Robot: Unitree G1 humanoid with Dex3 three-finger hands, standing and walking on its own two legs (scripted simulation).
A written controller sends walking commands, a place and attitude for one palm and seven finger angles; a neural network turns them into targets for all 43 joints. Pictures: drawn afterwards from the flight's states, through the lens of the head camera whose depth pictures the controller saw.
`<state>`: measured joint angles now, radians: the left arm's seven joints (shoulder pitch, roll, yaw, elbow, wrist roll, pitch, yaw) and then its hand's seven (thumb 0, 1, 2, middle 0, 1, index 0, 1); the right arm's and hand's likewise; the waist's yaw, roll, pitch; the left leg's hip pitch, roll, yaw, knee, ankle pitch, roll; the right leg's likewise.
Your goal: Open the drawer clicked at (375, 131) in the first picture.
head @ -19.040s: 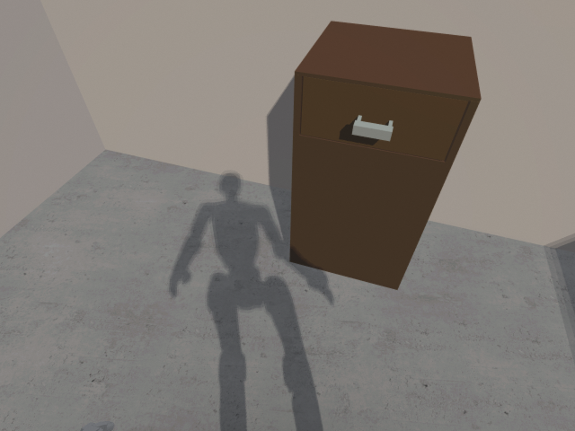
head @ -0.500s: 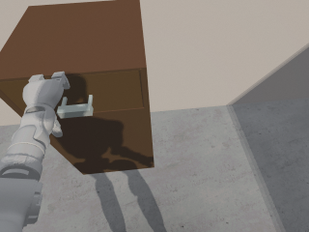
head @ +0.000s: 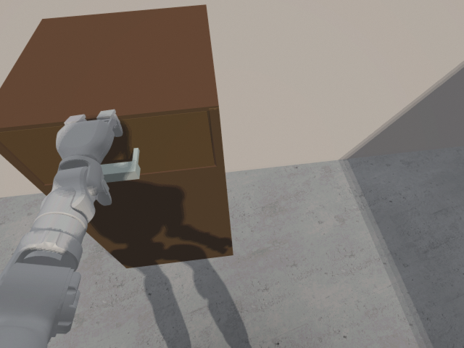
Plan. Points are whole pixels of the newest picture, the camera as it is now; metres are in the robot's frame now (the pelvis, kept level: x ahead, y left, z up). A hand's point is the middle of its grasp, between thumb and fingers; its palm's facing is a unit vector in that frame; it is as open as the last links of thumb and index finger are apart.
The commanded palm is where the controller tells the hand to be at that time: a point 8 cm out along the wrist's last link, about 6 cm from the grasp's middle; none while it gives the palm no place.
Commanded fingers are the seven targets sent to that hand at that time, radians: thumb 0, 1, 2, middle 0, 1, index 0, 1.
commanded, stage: re-aim the fingers above the handle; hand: left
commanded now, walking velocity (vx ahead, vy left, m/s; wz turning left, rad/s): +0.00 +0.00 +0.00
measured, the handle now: (115, 163) +0.49 +0.26 +0.00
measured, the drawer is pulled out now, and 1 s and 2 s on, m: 0.00 0.00 0.00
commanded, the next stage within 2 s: lower the fingers behind the handle in 0.72 s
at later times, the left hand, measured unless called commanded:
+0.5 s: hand (97, 156) +0.44 +0.26 +0.07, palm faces +0.04 +0.01 -1.00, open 13.7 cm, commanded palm +0.41 +0.26 +0.11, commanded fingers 0.00 -0.50 0.30 -0.30 -1.20 -0.30 -1.20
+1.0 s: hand (88, 171) +0.43 +0.28 +0.05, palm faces -0.08 -0.01 -1.00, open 13.9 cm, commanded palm +0.42 +0.27 +0.10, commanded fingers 0.00 -0.50 0.30 -0.30 -1.20 -0.30 -1.20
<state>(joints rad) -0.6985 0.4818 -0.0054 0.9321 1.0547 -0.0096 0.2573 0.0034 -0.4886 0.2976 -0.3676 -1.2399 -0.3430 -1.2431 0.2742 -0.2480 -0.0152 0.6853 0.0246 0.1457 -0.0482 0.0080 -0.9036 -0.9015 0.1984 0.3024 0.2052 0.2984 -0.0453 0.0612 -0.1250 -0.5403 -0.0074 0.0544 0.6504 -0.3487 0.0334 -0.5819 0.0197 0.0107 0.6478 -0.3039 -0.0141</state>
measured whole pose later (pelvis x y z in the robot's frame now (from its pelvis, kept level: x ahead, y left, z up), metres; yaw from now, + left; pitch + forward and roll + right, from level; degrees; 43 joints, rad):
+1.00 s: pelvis +0.00 -0.01 +0.00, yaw +1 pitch +15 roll +0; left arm -0.69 0.54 -0.01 0.96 1.04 -0.05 0.22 0.00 -0.49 0.30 -0.32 -1.20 -0.31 -1.20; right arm 0.31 -0.28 -0.06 0.70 0.02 0.12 -0.05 0.01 -0.90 -0.90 0.20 0.30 0.20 0.30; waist -0.04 0.05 -0.12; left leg -0.58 0.00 0.02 0.68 -0.36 0.02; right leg -0.60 0.02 -0.02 0.66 -0.31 -0.03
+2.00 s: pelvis -0.01 +0.01 -0.03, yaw +1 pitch +20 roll -2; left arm -0.70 0.52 0.01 1.03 1.09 -0.08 0.34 0.00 -0.49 0.30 -0.30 -1.21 -0.32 -1.20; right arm 0.34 -0.24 -0.05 0.72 -0.01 0.11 -0.02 0.01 -0.90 -0.90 0.20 0.30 0.21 0.30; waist -0.07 0.04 -0.16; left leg -0.79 0.00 0.02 0.87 -0.43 0.04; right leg -0.80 0.03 -0.02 0.81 -0.36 -0.01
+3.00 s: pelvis +0.00 +0.01 -0.03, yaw +1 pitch +21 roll -2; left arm -0.65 0.51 0.02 0.97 1.09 -0.09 0.35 0.00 0.37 0.67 -0.32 -1.25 -0.37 -1.29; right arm 0.32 -0.25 -0.06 0.71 -0.02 0.11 -0.02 0.01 -0.90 -0.90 0.20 0.30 0.21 0.30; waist -0.06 0.04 -0.17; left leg -0.80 0.01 0.02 0.88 -0.45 0.04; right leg -0.81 0.03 -0.03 0.82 -0.38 -0.01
